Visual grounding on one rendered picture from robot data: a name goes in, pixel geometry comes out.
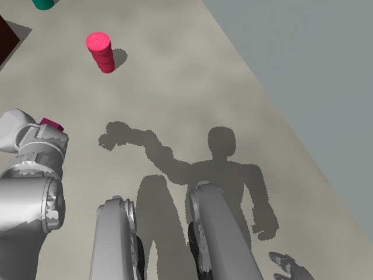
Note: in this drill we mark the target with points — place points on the right robot foot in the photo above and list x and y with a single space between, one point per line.
202 275

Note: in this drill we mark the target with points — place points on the left robot arm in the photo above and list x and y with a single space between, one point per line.
31 198

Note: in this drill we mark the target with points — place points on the right robot hand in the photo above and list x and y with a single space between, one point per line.
289 265

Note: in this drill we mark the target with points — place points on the left robot hand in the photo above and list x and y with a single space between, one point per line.
10 121

